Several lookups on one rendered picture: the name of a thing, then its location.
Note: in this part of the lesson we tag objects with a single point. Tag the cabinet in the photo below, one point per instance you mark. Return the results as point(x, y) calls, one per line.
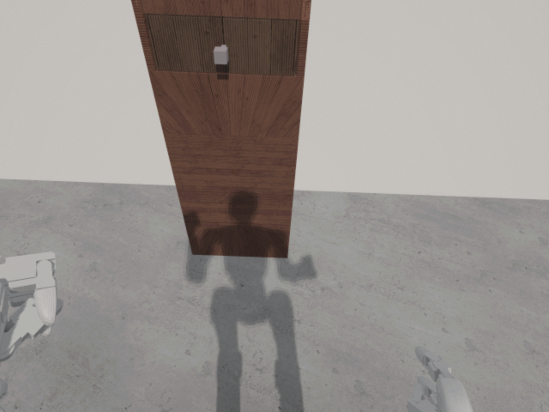
point(232, 138)

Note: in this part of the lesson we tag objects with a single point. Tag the drawer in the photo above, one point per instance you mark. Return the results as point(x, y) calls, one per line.
point(255, 45)

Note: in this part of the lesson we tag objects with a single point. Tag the left robot hand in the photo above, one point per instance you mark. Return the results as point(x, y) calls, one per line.
point(27, 281)

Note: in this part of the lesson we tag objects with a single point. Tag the right robot hand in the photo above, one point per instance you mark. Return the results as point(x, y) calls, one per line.
point(447, 395)

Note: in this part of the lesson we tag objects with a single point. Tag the handle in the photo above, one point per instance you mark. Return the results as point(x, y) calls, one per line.
point(221, 54)

